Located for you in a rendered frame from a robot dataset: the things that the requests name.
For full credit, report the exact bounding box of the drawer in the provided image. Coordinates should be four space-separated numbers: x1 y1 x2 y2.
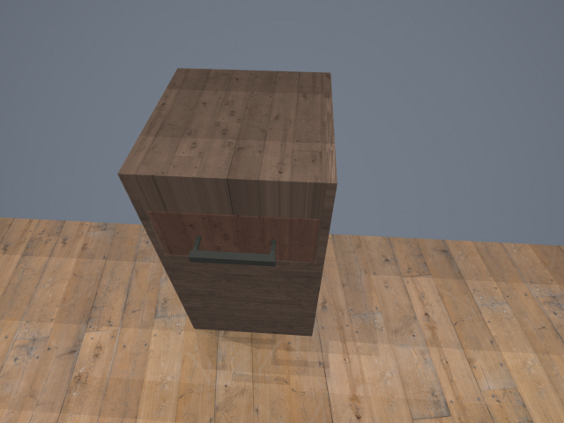
147 211 320 262

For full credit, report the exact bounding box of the handle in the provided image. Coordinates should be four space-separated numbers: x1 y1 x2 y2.
189 235 276 266

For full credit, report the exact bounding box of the cabinet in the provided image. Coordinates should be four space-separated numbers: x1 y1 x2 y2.
118 68 338 337

